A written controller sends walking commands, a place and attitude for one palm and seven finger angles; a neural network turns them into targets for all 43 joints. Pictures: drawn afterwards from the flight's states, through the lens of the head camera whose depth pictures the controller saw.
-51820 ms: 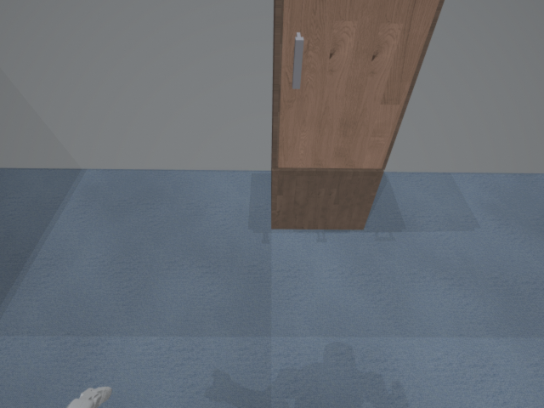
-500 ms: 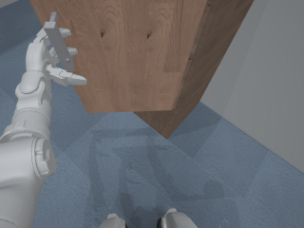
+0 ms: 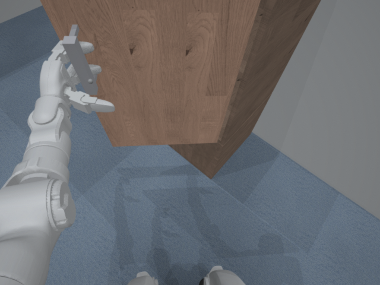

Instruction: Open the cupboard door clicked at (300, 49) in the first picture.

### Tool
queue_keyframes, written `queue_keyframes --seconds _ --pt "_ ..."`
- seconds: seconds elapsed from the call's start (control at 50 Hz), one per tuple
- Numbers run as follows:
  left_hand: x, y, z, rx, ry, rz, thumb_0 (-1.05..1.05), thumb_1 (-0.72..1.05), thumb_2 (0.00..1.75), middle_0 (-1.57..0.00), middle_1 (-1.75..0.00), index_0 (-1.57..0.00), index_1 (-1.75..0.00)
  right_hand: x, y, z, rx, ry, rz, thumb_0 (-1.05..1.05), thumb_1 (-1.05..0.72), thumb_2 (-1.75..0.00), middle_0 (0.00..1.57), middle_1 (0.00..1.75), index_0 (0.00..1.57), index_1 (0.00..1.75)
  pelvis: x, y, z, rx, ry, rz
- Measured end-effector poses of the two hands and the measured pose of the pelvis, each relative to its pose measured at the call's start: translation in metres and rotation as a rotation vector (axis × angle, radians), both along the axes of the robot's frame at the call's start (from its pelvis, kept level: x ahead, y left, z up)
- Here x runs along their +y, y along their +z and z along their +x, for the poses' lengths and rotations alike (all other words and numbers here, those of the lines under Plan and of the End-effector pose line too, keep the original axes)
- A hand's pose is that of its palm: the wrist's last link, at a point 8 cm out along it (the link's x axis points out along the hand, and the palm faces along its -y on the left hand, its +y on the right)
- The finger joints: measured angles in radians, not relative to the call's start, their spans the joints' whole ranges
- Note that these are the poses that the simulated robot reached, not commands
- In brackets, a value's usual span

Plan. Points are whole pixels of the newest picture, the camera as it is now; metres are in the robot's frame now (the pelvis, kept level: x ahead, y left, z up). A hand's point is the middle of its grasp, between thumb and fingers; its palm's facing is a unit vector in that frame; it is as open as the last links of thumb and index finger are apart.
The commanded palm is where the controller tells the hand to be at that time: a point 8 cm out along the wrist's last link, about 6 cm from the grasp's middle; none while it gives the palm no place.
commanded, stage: slide the fingers in behind the handle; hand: left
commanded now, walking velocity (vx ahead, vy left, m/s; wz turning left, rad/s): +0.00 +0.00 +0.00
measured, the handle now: (84, 61) +0.57 +0.18 +0.10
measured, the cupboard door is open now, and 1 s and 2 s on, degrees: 45 45 63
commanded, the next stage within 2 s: close the thumb around the handle in 0.02 s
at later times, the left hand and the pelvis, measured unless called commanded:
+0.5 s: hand (90, 81) +0.51 +0.16 +0.11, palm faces -0.01 -1.00 -0.01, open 10.0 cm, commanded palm +0.48 +0.21 +0.10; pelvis +0.00 +0.00 +0.00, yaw +0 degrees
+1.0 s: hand (93, 79) +0.52 +0.16 +0.10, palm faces -0.01 -1.00 +0.00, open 5.6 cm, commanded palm +0.49 +0.21 +0.10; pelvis +0.00 +0.00 +0.00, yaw +0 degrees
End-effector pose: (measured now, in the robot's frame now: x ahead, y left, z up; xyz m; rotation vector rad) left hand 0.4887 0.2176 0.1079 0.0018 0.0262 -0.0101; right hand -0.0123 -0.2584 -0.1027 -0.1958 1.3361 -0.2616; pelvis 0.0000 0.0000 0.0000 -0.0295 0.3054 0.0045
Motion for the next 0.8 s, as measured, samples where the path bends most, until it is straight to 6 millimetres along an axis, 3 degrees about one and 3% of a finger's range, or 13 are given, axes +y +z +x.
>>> queue_keyframes --seconds 0.18,0.28,0.7,0.8 --pt "-0.001 0.000 -0.001 -0.007 0.004 0.008 -0.01 -0.50 0.30 -0.28 -1.20 -0.28 -1.20 -0.003 -0.001 0.006 -0.023 0.017 -0.011 0.00 -0.90 -0.90 0.20 0.30 0.20 0.30 0.001 -0.002 -0.004 0.003 0.004 0.000" --pt "-0.001 -0.001 -0.002 -0.009 0.003 0.005 -0.01 -0.40 0.34 -0.29 -1.21 -0.29 -1.21 -0.003 -0.001 0.004 -0.020 0.014 -0.010 0.00 -0.90 -0.90 0.20 0.30 0.20 0.30 0.001 -0.002 -0.004 0.004 0.002 0.000" --pt "0.001 -0.007 0.006 0.022 -0.005 0.000 0.00 0.63 0.78 -0.37 -1.32 -0.38 -1.32 0.000 0.000 -0.009 0.011 -0.001 -0.017 0.00 -0.90 -0.90 0.20 0.30 0.20 0.30 0.002 -0.003 -0.006 0.014 0.003 -0.003" --pt "-0.001 -0.008 0.011 0.012 -0.012 0.005 0.01 0.74 0.83 -0.37 -1.34 -0.38 -1.34 -0.001 0.000 -0.013 0.024 -0.003 -0.024 0.00 -0.90 -0.90 0.20 0.30 0.20 0.30 0.003 -0.004 -0.005 0.026 0.000 -0.005"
